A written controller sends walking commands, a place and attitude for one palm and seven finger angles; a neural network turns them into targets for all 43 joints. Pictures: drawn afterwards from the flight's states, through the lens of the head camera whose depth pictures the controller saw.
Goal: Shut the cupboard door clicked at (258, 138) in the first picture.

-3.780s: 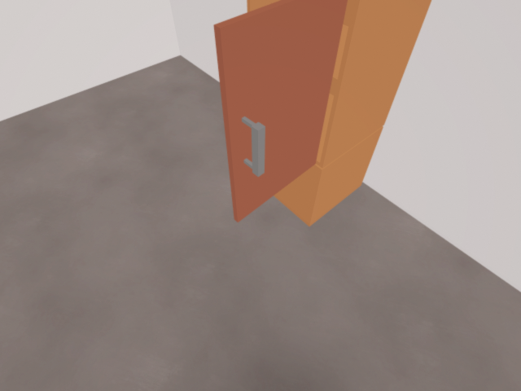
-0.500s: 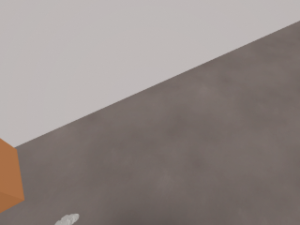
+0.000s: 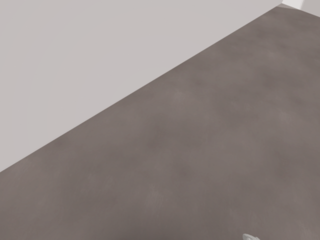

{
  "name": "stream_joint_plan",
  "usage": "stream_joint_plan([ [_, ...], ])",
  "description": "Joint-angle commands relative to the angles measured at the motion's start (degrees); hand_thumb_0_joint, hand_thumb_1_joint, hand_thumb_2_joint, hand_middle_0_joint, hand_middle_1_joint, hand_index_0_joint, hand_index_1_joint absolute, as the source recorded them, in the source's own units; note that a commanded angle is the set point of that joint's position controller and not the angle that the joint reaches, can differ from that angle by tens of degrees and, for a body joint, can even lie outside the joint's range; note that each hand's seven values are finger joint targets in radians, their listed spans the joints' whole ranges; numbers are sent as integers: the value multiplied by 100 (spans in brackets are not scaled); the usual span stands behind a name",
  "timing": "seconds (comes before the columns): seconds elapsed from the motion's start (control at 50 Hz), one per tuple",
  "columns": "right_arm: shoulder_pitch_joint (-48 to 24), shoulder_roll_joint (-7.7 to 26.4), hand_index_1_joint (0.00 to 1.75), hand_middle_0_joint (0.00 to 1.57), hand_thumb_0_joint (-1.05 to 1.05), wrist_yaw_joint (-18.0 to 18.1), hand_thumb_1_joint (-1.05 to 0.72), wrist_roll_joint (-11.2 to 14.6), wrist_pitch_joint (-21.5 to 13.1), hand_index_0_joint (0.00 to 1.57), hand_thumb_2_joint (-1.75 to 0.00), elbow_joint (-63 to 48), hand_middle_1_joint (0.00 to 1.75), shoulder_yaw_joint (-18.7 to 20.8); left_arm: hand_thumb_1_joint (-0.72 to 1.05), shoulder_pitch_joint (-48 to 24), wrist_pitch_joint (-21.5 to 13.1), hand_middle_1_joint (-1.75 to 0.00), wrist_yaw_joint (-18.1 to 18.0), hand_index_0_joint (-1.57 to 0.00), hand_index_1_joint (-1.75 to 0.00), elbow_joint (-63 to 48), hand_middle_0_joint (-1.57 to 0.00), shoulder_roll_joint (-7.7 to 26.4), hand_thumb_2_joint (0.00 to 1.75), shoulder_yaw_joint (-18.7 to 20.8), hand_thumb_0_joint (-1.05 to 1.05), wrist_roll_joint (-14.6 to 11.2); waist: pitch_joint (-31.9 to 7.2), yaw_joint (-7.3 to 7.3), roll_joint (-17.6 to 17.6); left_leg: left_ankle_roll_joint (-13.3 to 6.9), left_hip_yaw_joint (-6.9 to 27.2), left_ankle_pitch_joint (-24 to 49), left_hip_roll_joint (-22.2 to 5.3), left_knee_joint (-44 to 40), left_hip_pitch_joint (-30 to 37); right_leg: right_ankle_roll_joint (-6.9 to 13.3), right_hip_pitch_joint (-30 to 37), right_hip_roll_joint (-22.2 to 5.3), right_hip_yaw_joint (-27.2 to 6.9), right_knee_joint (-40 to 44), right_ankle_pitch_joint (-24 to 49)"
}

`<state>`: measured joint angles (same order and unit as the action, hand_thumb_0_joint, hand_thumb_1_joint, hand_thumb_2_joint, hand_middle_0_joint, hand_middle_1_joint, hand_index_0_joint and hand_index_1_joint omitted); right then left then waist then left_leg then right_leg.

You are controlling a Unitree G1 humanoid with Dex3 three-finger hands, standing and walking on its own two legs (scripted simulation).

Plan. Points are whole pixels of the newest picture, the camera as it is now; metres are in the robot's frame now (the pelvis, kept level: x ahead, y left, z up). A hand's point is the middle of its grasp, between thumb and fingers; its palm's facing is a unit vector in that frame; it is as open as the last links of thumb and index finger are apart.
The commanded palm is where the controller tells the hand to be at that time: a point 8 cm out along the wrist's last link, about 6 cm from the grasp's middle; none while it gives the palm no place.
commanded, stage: walk around to get in front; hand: left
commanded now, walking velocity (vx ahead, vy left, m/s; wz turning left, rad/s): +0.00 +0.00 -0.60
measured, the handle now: out of the picture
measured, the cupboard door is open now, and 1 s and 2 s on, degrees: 93 93 93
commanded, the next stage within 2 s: walk to a spot facing it in 1.72 s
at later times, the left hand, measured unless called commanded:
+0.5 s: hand (120, 225) +0.17 +0.12 -0.14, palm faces -0.27 -0.92 -0.28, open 7.4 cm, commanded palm none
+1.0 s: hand (142, 172) +0.34 +0.09 -0.17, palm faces -0.53 -0.83 -0.17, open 7.4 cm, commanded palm none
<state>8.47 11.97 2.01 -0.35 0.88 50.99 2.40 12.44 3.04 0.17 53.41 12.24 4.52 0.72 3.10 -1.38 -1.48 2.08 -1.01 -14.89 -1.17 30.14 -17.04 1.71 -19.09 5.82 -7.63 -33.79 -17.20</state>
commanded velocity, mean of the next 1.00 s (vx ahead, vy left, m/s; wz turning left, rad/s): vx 0.22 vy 0.00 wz -0.57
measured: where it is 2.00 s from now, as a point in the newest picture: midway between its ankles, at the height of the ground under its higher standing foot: (225, 197)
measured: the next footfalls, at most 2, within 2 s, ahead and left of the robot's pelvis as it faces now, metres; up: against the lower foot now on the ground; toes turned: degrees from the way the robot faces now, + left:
right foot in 0.36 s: +0.02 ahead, -0.14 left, +0.00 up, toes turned -20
left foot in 0.82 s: +0.27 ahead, +0.01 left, +0.00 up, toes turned -25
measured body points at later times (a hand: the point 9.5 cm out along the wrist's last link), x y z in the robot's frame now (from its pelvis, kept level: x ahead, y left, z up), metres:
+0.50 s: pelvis +0.02 -0.05 +0.00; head +0.06 -0.09 +0.45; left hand +0.19 +0.17 -0.12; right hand -0.01 -0.32 -0.15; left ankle +0.03 +0.11 -0.65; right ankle -0.02 -0.13 -0.73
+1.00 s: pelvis +0.19 -0.06 +0.01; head +0.24 -0.06 +0.46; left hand +0.37 +0.13 -0.15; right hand +0.11 -0.30 -0.11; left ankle +0.23 +0.02 -0.73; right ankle +0.07 -0.15 -0.62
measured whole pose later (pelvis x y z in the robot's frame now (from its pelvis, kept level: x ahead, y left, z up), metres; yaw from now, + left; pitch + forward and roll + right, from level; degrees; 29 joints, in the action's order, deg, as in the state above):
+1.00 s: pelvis +0.19 -0.06 +0.01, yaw -36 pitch +2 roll -1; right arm 14.2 9.7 1.3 -1.9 -4.0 51.4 0.7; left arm 14.0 0.9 2.7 56.5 14.6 5.7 2.1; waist 2.9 -1.7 -3.1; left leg -1.1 -10.2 -15.6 -3.9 26.0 -12.1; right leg 0.1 -30.6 -1.7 0.8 -71.2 -16.9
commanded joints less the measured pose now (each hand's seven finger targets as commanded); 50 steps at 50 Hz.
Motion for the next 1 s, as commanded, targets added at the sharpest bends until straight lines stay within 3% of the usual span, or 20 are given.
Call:
stream_joint_plan([
  [0.0,644,1411,30,20,0,100,-90,-150,-110,20,-90,-397,30,257,90,-256,-155,-30,71,-20,-30,-699,-20,767,90,185,0,49,-417,241,887,-1226,2022,1269,-2740,-1506,896,-307,-1286,-566,277,-2721,-1556],
  [0.04,277,1072,30,20,0,126,-90,-161,-151,20,-90,-465,30,140,90,-98,-98,-30,135,-20,-30,-451,-20,732,90,257,0,102,-367,18,1193,-971,1093,2031,-2050,-1348,779,-447,-1336,-593,427,-3320,-1113],
  [0.1,339,981,30,20,0,125,-90,-133,-144,20,-90,-459,30,130,90,-101,-55,-30,200,-20,-30,-454,-20,557,90,183,0,66,-395,56,1212,-810,32,3016,-1659,-951,1237,-532,-1425,-692,792,-3157,-803],
  [0.22,910,1198,30,20,0,36,-90,-142,-105,20,-90,-210,30,279,90,-635,-110,-30,240,-20,-30,-607,-20,398,90,51,0,53,-624,416,1525,-782,-442,3505,-1730,-492,1588,-433,-726,-627,1344,-1231,-817],
  [0.26,821,1313,30,20,0,4,-90,-140,-81,20,-90,-222,30,319,90,-564,-143,-30,233,-20,-30,-592,-20,446,90,50,0,50,-598,355,1507,-702,-487,3298,-1823,-281,1412,-339,-276,-566,1443,-543,-686],
  [0.3,608,1340,30,20,0,-34,-90,-82,-62,20,-90,-284,30,345,90,35,-191,-30,213,-20,-30,-429,-20,661,90,102,0,61,-742,-12,1026,-347,-751,2518,-1644,527,767,-193,923,-541,1442,706,632],
  [0.32,530,1068,30,20,0,-70,-90,-21,-55,20,-90,-375,30,311,90,605,-246,-30,151,-20,-30,-247,-20,1141,90,204,0,109,-1103,-319,-184,-30,-1087,1039,-1260,1597,-234,113,2140,-1396,410,1217,1575],
  [0.34,81,598,30,20,0,-102,-90,-28,-52,20,-90,-694,30,156,90,1016,-275,-30,66,-20,-30,-106,-20,1786,90,348,0,109,-946,-585,-1998,250,-1073,-2421,-330,3095,-1914,800,2679,-2763,-1730,1384,3095],
  [0.36,-32,845,30,20,0,-44,-90,-36,14,20,-90,-706,30,130,90,1111,-271,-30,-12,-20,-30,-100,-20,1787,90,326,0,15,-985,-621,-1666,186,-88,-2440,-452,3651,-2216,1188,2506,-2954,-1864,1550,2271],
  [0.4,-135,816,30,20,0,-97,-90,-66,6,20,-90,-549,30,211,90,398,-276,-30,-75,-20,-30,-281,-20,1275,90,282,0,16,-437,-304,-1354,208,80,-1312,-680,3787,-2396,1010,1971,-2313,-1500,1826,555],
  [0.48,-9,744,30,20,0,-220,-90,-125,-3,20,-90,-343,30,232,90,141,-438,-30,-20,-20,-30,-362,-20,1040,90,162,0,30,-237,-1,-725,328,-14,-458,-545,3207,-1800,842,1204,-1798,-805,1948,467],
  [0.66,-559,609,30,20,0,-266,-90,-85,-261,20,-90,-624,30,212,90,577,-566,-30,63,-20,-30,-147,-20,1128,90,206,0,64,47,-181,-643,284,-36,-338,-260,1434,-1739,1064,1424,-1778,-1345,2007,107],
  [0.72,-305,612,30,20,0,-232,-90,-50,-383,20,-90,-587,30,202,90,438,-557,-30,59,-20,-30,-154,-20,1184,90,235,0,73,-162,-42,-700,210,-162,-361,-59,563,-837,977,1262,-1702,-1322,1574,666],
  [0.76,440,769,30,20,0,-152,-90,-59,-455,20,-90,-323,30,233,90,156,-544,-30,67,-20,-30,-203,-20,1060,90,230,0,27,-272,367,-383,156,-251,212,20,-336,810,687,240,-1334,-1034,954,746],
  [0.78,1188,1141,30,20,0,-68,-90,-103,-501,20,-90,-90,30,316,90,117,-547,-30,101,-20,-30,-254,-20,773,90,175,0,-5,-642,699,404,-32,403,-278,-560,-720,2139,425,-584,-817,-575,-124,647],
  [0.8,1973,1844,30,20,0,-44,-90,-216,-513,20,-90,31,30,481,90,299,-545,-30,160,-20,-30,-333,-20,365,90,92,0,-66,-1202,932,2234,-627,2677,-1218,-2452,-1261,3017,46,-1739,-83,472,-2190,-1435],
  [0.82,2129,1784,30,20,0,-22,-90,-217,-437,20,-90,1,30,399,90,-16,-558,-30,155,-20,-30,-468,-20,533,90,93,0,2,-953,960,1674,-1014,3358,-1836,-3010,-1859,2419,46,-2042,-343,330,-3312,-1644],
  [0.84,1665,1453,30,20,0,-55,-90,-213,-414,20,-90,-132,30,306,90,-133,-560,-30,185,-20,-30,-429,-20,630,90,146,0,81,-348,700,1008,-1030,2940,-1722,-2745,-1946,1701,36,-2153,-697,265,-3742,-1189],
  [0.9,929,804,30,20,0,-36,-90,-153,-521,20,-90,-218,30,92,90,72,-469,-30,318,-20,-30,-185,-20,413,90,130,0,157,71,195,969,-534,985,-49,-2000,-1829,979,-138,-2010,-1069,559,-4058,22],
  [0.98,1535,646,30,20,0,-2,-90,-107,-616,20,-90,133,30,29,90,-26,-349,-30,323,-20,-30,-189,-20,136,90,12,0,129,-343,208,1016,-412,-325,2768,-1652,-1414,1681,-219,-2191,-966,839,-3728,406],
])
